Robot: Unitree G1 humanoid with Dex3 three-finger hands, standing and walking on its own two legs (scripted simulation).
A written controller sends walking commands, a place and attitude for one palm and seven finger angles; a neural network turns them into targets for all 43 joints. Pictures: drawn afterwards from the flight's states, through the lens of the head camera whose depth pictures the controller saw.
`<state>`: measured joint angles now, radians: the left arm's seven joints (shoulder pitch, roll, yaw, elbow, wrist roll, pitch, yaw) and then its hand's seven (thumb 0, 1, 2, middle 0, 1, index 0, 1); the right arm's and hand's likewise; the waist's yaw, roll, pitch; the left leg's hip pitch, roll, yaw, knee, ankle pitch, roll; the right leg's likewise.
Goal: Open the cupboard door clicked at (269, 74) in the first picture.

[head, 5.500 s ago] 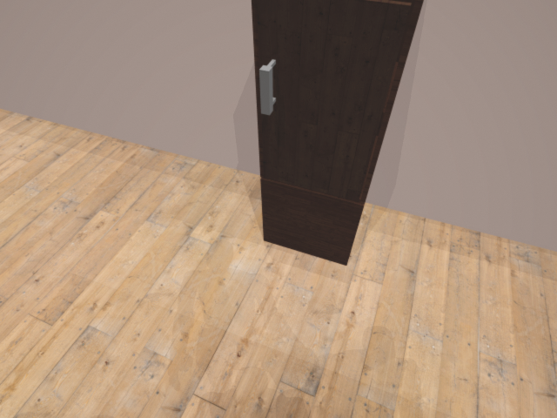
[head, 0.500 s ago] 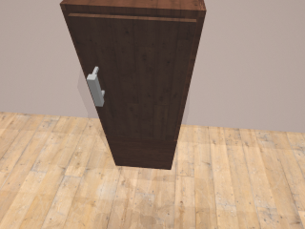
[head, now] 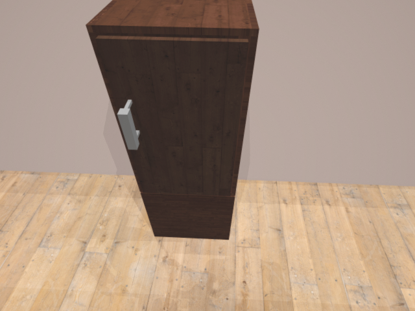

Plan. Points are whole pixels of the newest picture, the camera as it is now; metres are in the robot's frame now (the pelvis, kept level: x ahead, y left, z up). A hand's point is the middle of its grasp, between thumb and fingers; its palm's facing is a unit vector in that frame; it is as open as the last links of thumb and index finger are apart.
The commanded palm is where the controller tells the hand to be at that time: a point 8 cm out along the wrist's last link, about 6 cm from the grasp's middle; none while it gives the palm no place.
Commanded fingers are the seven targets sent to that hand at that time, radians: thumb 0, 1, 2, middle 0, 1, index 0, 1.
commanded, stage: come to a stop and stand still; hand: left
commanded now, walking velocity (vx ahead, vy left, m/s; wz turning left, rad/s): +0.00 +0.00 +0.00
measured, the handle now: (131, 124) +0.57 +0.24 +0.03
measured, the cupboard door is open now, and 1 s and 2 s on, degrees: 0 0 0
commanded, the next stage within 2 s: look again from close up in 0.36 s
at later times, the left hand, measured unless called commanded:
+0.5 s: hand out of the picture -0.06 +0.17 -0.17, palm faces +0.05 -0.99 -0.15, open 7.4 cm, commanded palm none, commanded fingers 0.00 0.90 0.90 -0.20 -0.30 -0.20 -0.30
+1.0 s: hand out of the picture -0.03 +0.17 -0.17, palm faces +0.05 -0.99 -0.14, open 7.4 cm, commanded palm none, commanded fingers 0.00 0.90 0.90 -0.20 -0.30 -0.20 -0.30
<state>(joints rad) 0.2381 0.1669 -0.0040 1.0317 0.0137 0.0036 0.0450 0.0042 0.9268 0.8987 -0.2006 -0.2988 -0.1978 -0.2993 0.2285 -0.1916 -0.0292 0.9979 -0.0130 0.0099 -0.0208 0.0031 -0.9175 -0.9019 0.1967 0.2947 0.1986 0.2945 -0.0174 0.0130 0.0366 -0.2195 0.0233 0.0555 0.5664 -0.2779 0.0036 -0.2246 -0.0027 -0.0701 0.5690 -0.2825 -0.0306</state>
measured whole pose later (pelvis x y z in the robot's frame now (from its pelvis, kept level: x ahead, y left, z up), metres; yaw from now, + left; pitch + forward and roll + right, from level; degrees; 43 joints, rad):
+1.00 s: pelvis -0.01 +0.02 +0.01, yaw +0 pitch -2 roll +0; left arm 0.34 0.12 -0.01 1.10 0.01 -0.02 0.03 0.01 0.91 0.90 -0.20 -0.30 -0.19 -0.30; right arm 0.31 -0.12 0.00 1.12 -0.01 -0.02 -0.02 0.00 -0.92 -0.90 0.20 0.29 0.20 0.29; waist 0.00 -0.02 0.01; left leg -0.23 -0.01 0.06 0.46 -0.20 0.03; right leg -0.23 -0.02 -0.05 0.46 -0.20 0.00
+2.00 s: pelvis +0.01 +0.02 +0.01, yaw -1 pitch -2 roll +1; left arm 0.31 0.15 -0.03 1.07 0.01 -0.02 0.03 0.01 0.91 0.90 -0.20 -0.30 -0.20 -0.30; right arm 0.28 -0.18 0.00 1.04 -0.01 -0.01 -0.01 0.01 -0.92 -0.90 0.20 0.29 0.20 0.29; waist -0.01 0.04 0.01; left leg -0.20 -0.01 0.09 0.49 -0.26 0.04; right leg -0.23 -0.03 -0.04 0.53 -0.26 0.00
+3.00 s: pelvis +0.04 -0.02 +0.01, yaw +0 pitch -1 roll +1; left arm 0.30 0.14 -0.01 1.13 0.01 -0.03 0.03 0.01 0.92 0.90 -0.20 -0.30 -0.20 -0.30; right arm 0.27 -0.14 0.01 1.15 -0.01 -0.02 -0.04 0.00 -0.92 -0.90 0.20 0.29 0.20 0.29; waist 0.01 0.00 0.03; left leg -0.13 0.04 0.07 0.41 -0.26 -0.02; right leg -0.16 0.03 -0.06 0.44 -0.27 -0.06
